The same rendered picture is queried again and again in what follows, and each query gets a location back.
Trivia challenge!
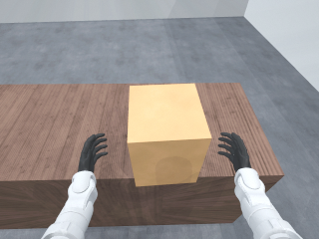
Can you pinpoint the left robot forearm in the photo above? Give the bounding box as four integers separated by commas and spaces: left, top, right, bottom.
41, 170, 98, 239

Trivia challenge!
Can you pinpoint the pedestal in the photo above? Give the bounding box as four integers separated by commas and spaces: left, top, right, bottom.
0, 83, 285, 230

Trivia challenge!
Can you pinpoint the left robot hand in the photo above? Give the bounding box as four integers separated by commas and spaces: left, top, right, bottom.
78, 133, 108, 173

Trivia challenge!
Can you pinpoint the right robot hand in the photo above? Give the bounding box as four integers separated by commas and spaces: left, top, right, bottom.
218, 132, 251, 172

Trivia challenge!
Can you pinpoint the carton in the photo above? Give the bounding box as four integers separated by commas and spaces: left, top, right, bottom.
127, 83, 212, 187

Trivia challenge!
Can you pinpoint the right robot forearm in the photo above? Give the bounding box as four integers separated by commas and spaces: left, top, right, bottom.
234, 167, 303, 239

